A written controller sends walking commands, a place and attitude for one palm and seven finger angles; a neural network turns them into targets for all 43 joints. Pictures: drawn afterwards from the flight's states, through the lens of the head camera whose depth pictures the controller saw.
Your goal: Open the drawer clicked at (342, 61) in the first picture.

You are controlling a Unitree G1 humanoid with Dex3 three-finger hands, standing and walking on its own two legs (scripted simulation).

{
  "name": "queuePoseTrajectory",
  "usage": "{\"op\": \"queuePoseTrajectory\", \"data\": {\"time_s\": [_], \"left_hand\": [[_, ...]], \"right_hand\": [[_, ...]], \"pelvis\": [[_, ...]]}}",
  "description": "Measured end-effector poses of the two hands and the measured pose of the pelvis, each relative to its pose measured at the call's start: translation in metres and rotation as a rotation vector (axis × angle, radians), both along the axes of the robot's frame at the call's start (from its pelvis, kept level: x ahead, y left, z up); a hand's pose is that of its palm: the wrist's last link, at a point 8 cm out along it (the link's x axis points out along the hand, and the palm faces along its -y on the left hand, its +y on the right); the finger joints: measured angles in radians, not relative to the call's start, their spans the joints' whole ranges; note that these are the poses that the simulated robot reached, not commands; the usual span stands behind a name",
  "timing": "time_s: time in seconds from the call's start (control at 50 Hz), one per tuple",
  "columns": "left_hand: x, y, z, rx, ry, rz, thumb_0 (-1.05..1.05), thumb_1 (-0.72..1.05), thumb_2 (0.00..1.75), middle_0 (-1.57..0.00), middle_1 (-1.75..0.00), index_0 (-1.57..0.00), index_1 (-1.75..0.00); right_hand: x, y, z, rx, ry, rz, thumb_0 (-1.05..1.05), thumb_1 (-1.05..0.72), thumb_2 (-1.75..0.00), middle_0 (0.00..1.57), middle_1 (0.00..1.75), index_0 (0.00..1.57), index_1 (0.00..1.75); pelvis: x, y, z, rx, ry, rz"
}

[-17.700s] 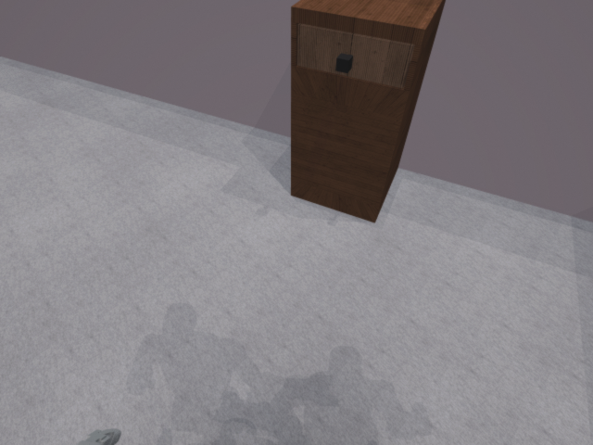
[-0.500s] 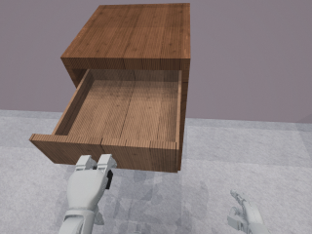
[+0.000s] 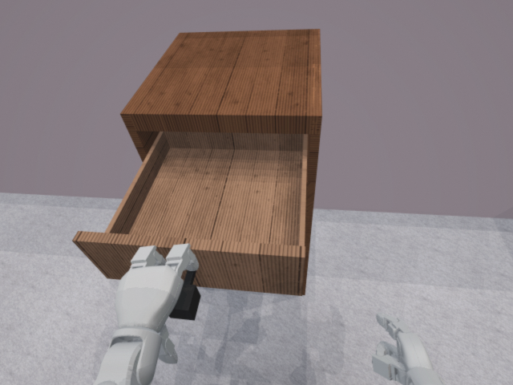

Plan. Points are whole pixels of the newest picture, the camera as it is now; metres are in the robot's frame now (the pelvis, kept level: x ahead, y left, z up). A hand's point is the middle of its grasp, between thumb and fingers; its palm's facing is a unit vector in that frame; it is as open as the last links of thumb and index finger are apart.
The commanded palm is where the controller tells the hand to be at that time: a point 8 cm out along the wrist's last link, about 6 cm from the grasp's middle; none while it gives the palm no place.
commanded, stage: lift the hand off the handle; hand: left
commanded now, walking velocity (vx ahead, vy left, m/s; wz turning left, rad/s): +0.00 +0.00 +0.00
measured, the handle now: (186, 290) +0.27 +0.16 -0.01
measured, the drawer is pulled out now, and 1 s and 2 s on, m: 0.30 0.30 0.30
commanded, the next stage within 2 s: draw the hand back to the body in 0.86 s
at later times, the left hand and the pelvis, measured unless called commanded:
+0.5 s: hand (155, 270) +0.24 +0.17 +0.10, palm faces +0.12 -0.18 -0.98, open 13.8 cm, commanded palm +0.20 +0.17 +0.17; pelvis +0.01 +0.00 +0.02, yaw -1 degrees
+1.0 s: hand (157, 256) +0.24 +0.15 +0.14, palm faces +0.10 -0.19 -0.98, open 13.9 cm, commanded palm +0.20 +0.16 +0.20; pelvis +0.01 +0.00 +0.02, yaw -1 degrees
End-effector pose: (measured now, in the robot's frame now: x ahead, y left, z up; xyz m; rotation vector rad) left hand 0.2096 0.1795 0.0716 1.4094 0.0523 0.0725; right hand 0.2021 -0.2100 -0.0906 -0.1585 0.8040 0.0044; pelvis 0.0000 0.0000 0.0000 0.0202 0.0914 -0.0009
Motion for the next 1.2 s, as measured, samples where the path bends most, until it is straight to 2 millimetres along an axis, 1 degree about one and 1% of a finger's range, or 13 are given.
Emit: {"op": "queuePoseTrajectory", "data": {"time_s": [0.14,0.26,0.38,0.44,0.52,0.7,0.8,0.84,0.92,1.0,1.04,1.1,1.2], "left_hand": [[-0.001,-0.005,0.021,-0.022,-0.036,-0.029,0.0,-0.49,0.3,-0.35,-1.21,-0.39,-1.23],[0.0,-0.004,0.036,-0.019,-0.041,-0.032,0.0,-0.49,0.3,-0.36,-1.21,-0.39,-1.23],[0.003,-0.004,0.066,-0.025,-0.112,-0.028,0.0,-0.49,0.3,-0.35,-1.21,-0.35,-1.21],[0.004,-0.004,0.075,-0.024,-0.119,-0.02,0.0,-0.49,0.3,-0.34,-1.21,-0.34,-1.21],[0.004,-0.003,0.084,-0.022,-0.102,-0.017,0.0,-0.49,0.3,-0.33,-1.2,-0.32,-1.2],[-0.002,-0.006,0.107,-0.016,-0.123,-0.051,0.0,-0.49,0.3,-0.33,-1.2,-0.32,-1.2],[0.003,-0.004,0.12,0.0,-0.143,-0.048,0.0,-0.49,0.3,-0.33,-1.2,-0.32,-1.2],[0.006,-0.003,0.122,-0.002,-0.138,-0.042,0.0,-0.49,0.3,-0.32,-1.2,-0.32,-1.2],[0.011,-0.007,0.12,-0.024,-0.103,-0.051,0.0,-0.49,0.3,-0.32,-1.2,-0.31,-1.2],[0.008,-0.015,0.118,-0.029,-0.095,-0.091,0.0,-0.49,0.3,-0.32,-1.2,-0.31,-1.2],[0.005,-0.015,0.118,-0.025,-0.101,-0.1,0.0,-0.49,0.3,-0.32,-1.2,-0.32,-1.2],[0.0,-0.007,0.118,-0.009,-0.113,-0.083,0.0,-0.49,0.3,-0.32,-1.2,-0.32,-1.2],[-0.01,0.015,0.119,0.006,-0.107,-0.002,0.0,-0.49,0.3,-0.32,-1.2,-0.32,-1.2]], "right_hand": [[0.014,0.01,0.009,0.021,-0.036,0.036,0.01,-0.91,-0.9,0.2,0.3,0.2,0.3],[0.023,0.018,0.013,0.043,-0.042,0.058,0.01,-0.91,-0.9,0.2,0.3,0.2,0.3],[0.028,0.021,0.018,0.064,-0.05,0.073,0.01,-0.91,-0.9,0.2,0.3,0.2,0.3],[0.03,0.022,0.021,0.073,-0.049,0.078,0.01,-0.91,-0.9,0.2,0.3,0.2,0.3],[0.032,0.02,0.025,0.078,-0.055,0.081,0.01,-0.91,-0.9,0.2,0.3,0.2,0.3],[0.035,0.013,0.033,0.066,-0.071,0.086,0.01,-0.91,-0.9,0.2,0.3,0.2,0.3],[0.035,0.013,0.033,0.067,-0.063,0.086,0.01,-0.91,-0.9,0.2,0.3,0.2,0.3],[0.034,0.014,0.033,0.074,-0.062,0.085,0.02,-0.91,-0.9,0.2,0.3,0.2,0.3],[0.032,0.016,0.034,0.086,-0.061,0.084,0.02,-0.91,-0.9,0.2,0.3,0.2,0.3],[0.03,0.016,0.035,0.091,-0.065,0.086,0.02,-0.91,-0.9,0.2,0.3,0.2,0.3],[0.029,0.016,0.035,0.091,-0.063,0.085,0.02,-0.91,-0.9,0.2,0.3,0.2,0.3],[0.027,0.014,0.033,0.087,-0.056,0.083,0.01,-0.91,-0.9,0.2,0.3,0.2,0.3],[0.025,0.01,0.032,0.07,-0.045,0.08,0.02,-0.91,-0.9,0.2,0.3,0.2,0.3]], "pelvis": [[0.005,0.002,0.004,-0.002,-0.018,-0.003],[0.009,0.001,0.007,-0.002,-0.033,-0.007],[0.012,0.001,0.011,-0.001,-0.049,-0.011],[0.013,0.0,0.013,0.0,-0.057,-0.013],[0.014,-0.002,0.016,-0.001,-0.069,-0.014],[0.012,-0.003,0.02,-0.004,-0.091,-0.014],[0.009,-0.004,0.021,-0.004,-0.104,-0.01],[0.008,-0.004,0.022,-0.004,-0.108,-0.009],[0.006,-0.004,0.024,-0.002,-0.11,-0.01],[0.007,-0.004,0.024,-0.002,-0.107,-0.018],[0.007,-0.005,0.024,-0.003,-0.106,-0.022],[0.007,-0.005,0.024,-0.004,-0.105,-0.025],[0.008,-0.005,0.024,-0.006,-0.108,-0.017]]}}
